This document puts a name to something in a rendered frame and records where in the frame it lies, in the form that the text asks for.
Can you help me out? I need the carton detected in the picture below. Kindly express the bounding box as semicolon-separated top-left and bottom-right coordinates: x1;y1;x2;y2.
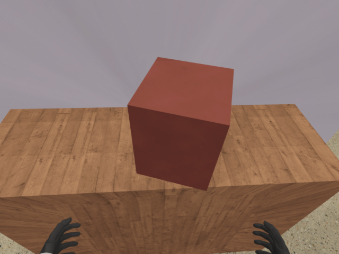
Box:
127;57;234;191

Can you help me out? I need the left robot hand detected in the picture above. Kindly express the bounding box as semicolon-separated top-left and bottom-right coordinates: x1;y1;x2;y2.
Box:
39;217;81;254

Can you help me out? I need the pedestal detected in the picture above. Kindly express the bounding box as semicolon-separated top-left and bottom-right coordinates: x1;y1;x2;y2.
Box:
0;104;339;254

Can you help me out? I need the right robot hand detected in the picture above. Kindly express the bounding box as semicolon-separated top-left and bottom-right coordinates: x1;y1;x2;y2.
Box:
253;221;290;254

